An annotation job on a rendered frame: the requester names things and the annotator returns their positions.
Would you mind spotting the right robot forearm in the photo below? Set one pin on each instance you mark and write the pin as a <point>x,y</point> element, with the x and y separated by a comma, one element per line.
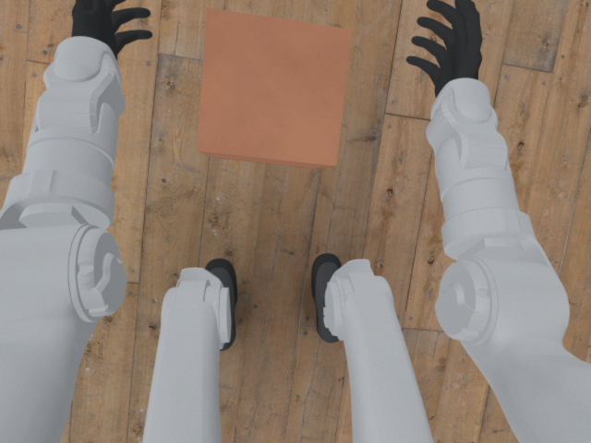
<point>481,211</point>

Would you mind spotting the left robot forearm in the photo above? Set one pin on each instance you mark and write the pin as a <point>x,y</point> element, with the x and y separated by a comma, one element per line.
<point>67,174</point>

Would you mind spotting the right robot thigh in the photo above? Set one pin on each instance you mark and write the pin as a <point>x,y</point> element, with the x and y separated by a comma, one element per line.
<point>385,399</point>

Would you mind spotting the left robot hand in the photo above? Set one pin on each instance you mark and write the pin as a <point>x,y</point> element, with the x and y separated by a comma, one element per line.
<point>95,19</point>

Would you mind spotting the left robot thigh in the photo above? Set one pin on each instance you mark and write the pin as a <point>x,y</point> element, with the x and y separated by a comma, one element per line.
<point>184,399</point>

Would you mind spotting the right robot hand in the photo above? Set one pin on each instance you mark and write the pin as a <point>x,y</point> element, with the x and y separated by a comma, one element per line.
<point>463,58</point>

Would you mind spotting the right robot upper arm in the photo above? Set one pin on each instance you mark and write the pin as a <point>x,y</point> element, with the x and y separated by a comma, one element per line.
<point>511,317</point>

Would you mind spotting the robot thigh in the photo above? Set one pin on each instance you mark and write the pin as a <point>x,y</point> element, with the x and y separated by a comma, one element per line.
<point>184,399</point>
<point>385,399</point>

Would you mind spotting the carton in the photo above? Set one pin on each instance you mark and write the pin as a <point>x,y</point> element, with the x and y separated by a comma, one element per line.
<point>272,89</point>

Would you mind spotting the left robot upper arm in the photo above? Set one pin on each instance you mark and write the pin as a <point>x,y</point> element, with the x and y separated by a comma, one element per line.
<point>56,283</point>

